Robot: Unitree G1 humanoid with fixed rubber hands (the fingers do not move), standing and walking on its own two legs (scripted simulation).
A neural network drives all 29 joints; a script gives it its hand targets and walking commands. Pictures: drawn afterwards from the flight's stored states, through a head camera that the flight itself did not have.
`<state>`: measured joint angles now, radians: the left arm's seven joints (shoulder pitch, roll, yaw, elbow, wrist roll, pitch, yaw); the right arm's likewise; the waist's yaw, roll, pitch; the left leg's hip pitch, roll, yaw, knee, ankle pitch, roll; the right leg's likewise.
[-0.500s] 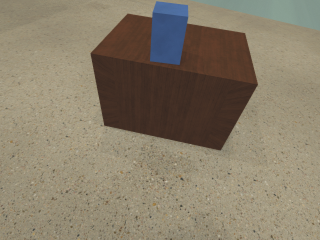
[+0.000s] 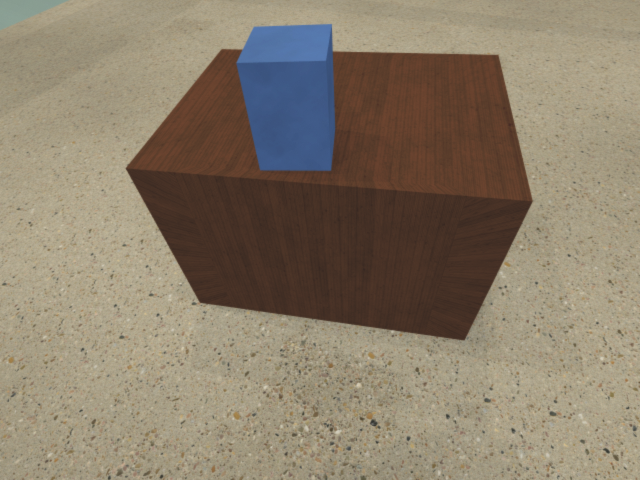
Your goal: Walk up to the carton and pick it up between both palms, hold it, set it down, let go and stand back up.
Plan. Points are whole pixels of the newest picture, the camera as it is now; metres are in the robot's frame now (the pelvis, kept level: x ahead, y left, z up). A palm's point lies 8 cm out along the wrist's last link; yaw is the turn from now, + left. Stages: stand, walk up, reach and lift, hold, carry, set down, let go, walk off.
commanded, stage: walk up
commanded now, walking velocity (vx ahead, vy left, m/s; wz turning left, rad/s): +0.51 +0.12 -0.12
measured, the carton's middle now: (293, 101) +0.91 +0.07 +0.01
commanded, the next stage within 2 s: none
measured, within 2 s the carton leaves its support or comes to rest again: neither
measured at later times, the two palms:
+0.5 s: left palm (167, 471) +0.20 +0.25 -0.16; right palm (433, 331) +0.38 -0.16 -0.13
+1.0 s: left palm (253, 249) +0.58 +0.16 -0.13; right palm (478, 318) +0.42 -0.26 -0.16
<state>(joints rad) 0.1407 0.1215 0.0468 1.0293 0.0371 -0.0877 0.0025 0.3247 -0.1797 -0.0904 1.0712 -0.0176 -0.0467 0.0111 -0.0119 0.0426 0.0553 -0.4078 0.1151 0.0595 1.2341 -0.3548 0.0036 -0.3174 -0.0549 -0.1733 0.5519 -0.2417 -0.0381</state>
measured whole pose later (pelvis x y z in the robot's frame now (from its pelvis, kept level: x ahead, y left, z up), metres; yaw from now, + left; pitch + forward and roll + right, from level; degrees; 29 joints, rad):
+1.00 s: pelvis +0.47 -0.05 +0.00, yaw -1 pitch +0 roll +1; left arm 0.10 0.11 0.03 1.03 0.02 -0.05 -0.01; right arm 0.34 -0.16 -0.07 1.10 -0.02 -0.01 0.01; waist -0.05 0.05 0.07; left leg -0.30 0.10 0.08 1.05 -0.52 -0.03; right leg -0.37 -0.07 -0.15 0.59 -0.21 -0.05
